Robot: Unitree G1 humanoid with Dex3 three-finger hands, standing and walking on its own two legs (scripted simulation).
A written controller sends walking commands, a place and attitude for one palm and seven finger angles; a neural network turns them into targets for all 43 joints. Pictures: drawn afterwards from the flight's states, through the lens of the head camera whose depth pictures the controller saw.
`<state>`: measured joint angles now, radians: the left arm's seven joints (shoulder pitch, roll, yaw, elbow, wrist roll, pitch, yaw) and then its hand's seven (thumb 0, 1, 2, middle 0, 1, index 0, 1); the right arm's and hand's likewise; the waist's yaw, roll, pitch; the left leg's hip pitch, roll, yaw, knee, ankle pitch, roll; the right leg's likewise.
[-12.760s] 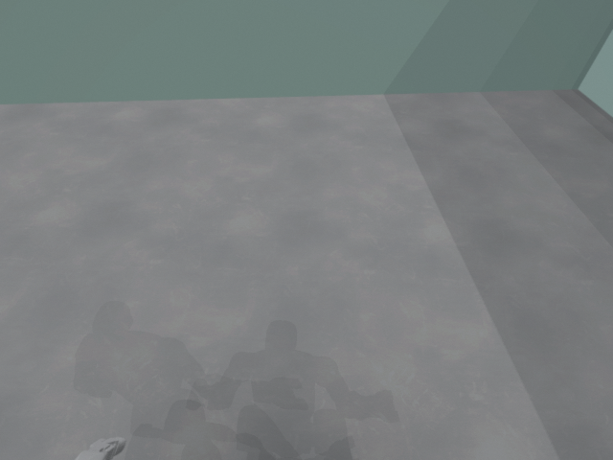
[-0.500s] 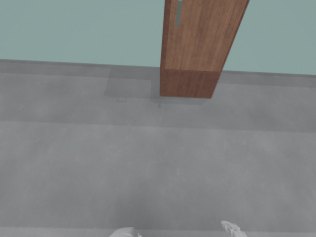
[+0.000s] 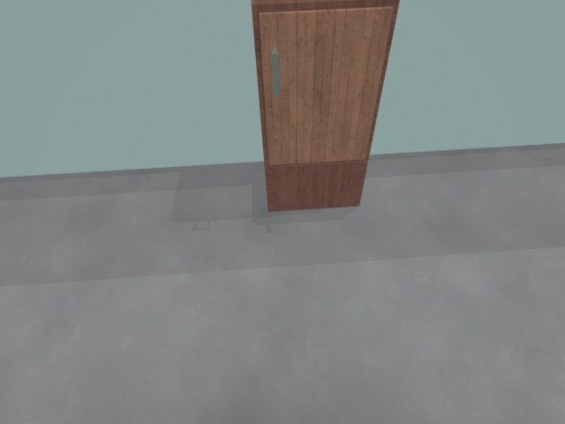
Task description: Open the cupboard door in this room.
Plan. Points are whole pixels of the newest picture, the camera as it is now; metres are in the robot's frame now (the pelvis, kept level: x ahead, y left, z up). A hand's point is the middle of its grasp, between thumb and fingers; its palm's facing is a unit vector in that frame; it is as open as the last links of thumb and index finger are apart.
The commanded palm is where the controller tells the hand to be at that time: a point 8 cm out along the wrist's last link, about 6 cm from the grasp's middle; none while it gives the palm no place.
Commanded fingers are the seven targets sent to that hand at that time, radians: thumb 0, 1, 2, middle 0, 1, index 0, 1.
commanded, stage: stand and wait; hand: left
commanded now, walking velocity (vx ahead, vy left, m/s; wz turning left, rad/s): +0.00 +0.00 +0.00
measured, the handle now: (275, 71) +1.19 +0.06 -0.03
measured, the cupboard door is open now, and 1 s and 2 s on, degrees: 0 0 0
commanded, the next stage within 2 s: look at it before walking up in 0.42 s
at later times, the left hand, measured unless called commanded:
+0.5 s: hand out of the picture -0.01 +0.12 -0.17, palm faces +0.07 -0.99 -0.15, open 7.3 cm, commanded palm none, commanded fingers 0.00 0.90 0.90 -0.20 -0.30 -0.20 -0.30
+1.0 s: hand out of the picture +0.00 +0.15 -0.17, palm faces +0.05 -0.98 -0.18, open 7.3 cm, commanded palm none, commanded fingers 0.00 0.90 0.90 -0.20 -0.30 -0.20 -0.30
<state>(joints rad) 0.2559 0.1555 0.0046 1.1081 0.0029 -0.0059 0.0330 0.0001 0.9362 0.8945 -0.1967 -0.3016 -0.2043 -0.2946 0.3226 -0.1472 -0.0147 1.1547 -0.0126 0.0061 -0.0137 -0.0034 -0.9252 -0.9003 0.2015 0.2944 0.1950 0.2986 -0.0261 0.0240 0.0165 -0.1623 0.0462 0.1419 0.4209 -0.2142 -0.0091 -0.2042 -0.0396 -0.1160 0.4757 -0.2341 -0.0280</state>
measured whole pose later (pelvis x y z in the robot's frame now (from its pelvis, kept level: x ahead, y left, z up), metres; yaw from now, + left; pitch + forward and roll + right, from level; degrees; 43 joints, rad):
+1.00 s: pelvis +0.02 -0.01 +0.00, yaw +0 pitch -2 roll +0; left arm 0.31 0.11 0.00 1.15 0.00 -0.02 0.05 0.00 0.91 0.89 -0.20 -0.30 -0.20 -0.29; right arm 0.32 -0.10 -0.01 1.17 -0.01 -0.01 -0.03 0.00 -0.91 -0.90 0.20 0.29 0.20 0.30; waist -0.01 0.01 0.03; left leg -0.13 0.07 0.13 0.39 -0.22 -0.03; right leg -0.15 -0.01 -0.13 0.41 -0.23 -0.04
